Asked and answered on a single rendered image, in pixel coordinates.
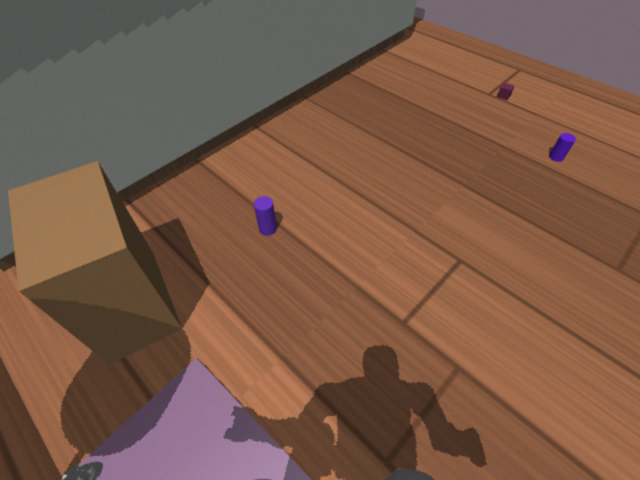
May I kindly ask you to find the left robot hand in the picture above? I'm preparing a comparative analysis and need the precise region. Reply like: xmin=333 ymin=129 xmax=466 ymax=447
xmin=62 ymin=462 xmax=103 ymax=480

